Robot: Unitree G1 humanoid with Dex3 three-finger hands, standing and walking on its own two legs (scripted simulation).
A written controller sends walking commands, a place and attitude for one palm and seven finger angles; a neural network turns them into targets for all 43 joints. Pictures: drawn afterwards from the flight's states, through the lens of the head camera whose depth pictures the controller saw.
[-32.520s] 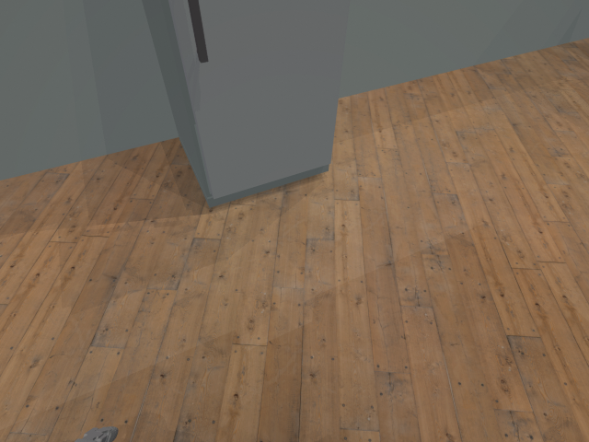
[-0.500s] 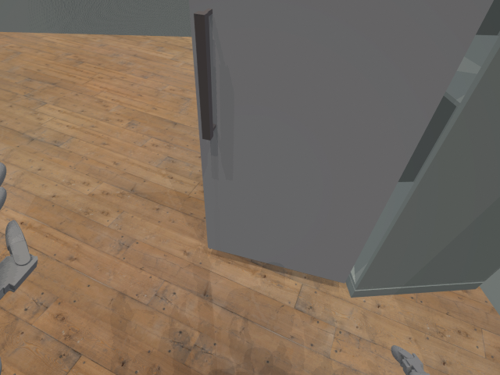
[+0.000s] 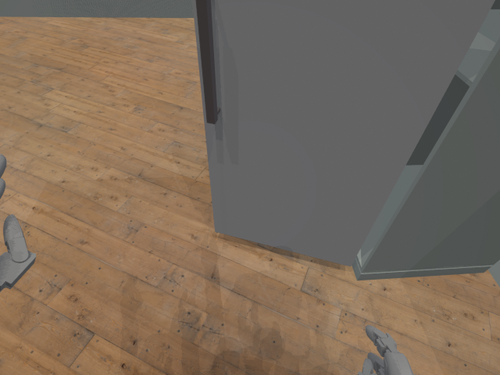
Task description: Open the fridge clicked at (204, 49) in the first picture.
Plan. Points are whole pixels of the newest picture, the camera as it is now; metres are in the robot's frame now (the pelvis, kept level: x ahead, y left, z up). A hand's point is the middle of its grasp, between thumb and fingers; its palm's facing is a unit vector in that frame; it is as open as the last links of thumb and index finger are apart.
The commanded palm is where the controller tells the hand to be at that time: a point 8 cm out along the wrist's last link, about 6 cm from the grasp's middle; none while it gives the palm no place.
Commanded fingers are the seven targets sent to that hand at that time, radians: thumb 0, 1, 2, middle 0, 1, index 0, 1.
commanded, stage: let the arm hang, fingers relaxed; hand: left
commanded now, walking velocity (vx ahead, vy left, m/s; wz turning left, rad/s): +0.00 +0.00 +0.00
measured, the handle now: (211, 62) +0.79 +0.14 +0.14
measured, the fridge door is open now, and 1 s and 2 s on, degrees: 70 70 70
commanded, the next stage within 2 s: look to check the result in 1.16 s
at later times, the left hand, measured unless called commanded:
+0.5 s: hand out of the picture +0.00 +0.21 -0.17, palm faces +0.01 -0.98 -0.20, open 7.0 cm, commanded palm none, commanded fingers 0.00 0.90 0.90 -0.20 -0.30 -0.20 -0.30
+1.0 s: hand out of the picture +0.08 +0.23 -0.15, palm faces -0.03 -0.97 -0.23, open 7.4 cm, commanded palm none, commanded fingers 0.00 0.90 0.90 -0.20 -0.30 -0.20 -0.30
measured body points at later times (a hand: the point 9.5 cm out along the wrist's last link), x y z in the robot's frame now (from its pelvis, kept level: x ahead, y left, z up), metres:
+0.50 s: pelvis +0.00 +0.01 +0.02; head +0.04 +0.04 +0.46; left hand +0.00 +0.26 -0.15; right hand +0.03 -0.25 -0.12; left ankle +0.03 +0.12 -0.73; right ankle +0.02 -0.08 -0.73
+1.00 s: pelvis +0.02 +0.04 +0.02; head +0.04 +0.04 +0.47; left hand +0.09 +0.28 -0.13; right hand +0.06 -0.20 -0.14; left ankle +0.03 +0.12 -0.73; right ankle +0.02 -0.08 -0.73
